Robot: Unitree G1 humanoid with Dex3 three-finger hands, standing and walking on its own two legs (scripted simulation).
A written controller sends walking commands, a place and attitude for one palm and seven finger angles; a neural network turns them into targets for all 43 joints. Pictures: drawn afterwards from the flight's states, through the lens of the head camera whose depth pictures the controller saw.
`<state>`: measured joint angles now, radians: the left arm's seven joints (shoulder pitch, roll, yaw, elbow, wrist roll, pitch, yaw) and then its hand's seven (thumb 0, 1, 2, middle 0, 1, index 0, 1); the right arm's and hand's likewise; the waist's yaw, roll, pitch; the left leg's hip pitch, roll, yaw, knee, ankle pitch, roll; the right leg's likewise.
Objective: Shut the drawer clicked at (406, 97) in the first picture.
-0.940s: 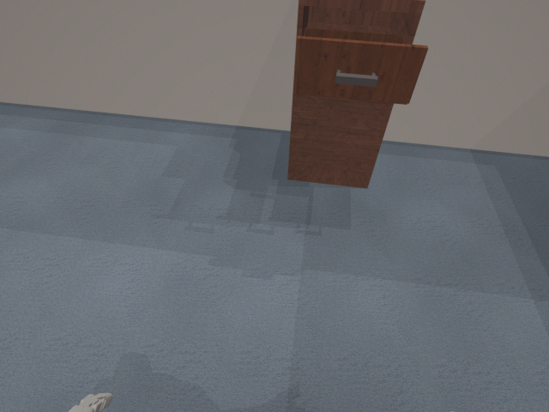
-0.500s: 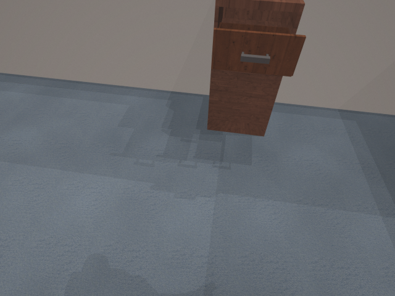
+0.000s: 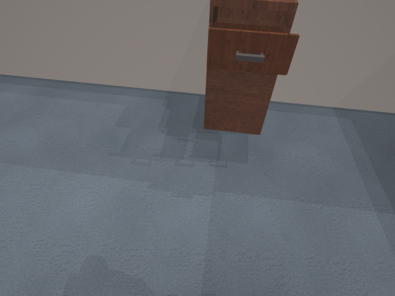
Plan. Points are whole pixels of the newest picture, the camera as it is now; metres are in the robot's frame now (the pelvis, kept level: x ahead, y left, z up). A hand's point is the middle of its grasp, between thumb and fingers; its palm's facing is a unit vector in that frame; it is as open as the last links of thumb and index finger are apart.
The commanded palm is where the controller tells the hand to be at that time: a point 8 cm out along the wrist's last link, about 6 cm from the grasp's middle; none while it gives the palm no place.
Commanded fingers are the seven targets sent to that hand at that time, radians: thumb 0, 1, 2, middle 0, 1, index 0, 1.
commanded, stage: look at it before walking up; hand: left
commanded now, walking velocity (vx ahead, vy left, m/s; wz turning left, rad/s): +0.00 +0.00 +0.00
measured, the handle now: (249, 55) +1.08 -0.17 -0.01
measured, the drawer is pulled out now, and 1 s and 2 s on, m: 0.30 0.30 0.30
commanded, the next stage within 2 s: walk to a spot facing it in 0.50 s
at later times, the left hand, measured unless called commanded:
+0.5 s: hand out of the picture +0.07 +0.25 -0.16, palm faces -0.02 -0.95 -0.32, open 7.4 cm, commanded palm none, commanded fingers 0.00 0.90 0.90 -0.20 -0.30 -0.20 -0.30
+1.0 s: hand out of the picture +0.05 +0.19 -0.18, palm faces -0.13 -0.96 -0.26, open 7.4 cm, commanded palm none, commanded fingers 0.00 0.90 0.90 -0.20 -0.30 -0.20 -0.30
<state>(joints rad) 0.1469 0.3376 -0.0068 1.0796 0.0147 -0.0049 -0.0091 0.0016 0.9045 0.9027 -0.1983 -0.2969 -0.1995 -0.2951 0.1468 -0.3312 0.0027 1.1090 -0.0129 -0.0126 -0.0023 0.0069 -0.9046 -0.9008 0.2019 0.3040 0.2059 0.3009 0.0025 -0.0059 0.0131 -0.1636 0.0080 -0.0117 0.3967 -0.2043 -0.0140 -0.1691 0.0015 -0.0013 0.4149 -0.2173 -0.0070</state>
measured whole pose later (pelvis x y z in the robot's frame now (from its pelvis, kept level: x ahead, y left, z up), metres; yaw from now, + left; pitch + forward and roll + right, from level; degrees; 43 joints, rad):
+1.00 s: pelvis +0.01 -0.02 -0.02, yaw -11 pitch -2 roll +1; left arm 0.30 0.24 0.04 0.98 0.03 0.04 -0.04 0.00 0.91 0.90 -0.20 -0.30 -0.20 -0.29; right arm 0.20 -0.25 -0.04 1.01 -0.02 0.03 0.00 0.01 -0.90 -0.90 0.20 0.30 0.21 0.30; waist 0.05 0.02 0.04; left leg -0.24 0.10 0.14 0.67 -0.42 -0.03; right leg -0.29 0.03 -0.02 0.69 -0.38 -0.03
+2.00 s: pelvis +0.35 -0.03 -0.01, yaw -43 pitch +0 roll -2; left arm 0.12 0.20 0.08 0.93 0.04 0.05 -0.05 0.00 0.91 0.90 -0.19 -0.30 -0.19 -0.29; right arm 0.52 -0.14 -0.02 1.10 -0.02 -0.08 -0.04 0.01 -0.91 -0.90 0.20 0.30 0.20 0.30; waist -0.05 -0.04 0.06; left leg 0.03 0.02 0.38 0.35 -0.38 0.06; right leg -0.67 -0.06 -0.08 1.05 -0.11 0.01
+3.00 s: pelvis +0.60 -0.23 -0.01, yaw -80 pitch -1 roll -1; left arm 0.21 0.23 0.11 0.89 0.03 0.08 -0.03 0.00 0.91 0.90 -0.19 -0.30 -0.19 -0.29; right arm 0.23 -0.19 -0.06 0.92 -0.02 0.01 -0.02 0.00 -0.92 -0.90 0.20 0.30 0.21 0.30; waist 0.01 -0.01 0.07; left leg -0.23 0.14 0.32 0.51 -0.24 0.03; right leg -0.50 -0.09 -0.07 1.03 -0.36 0.08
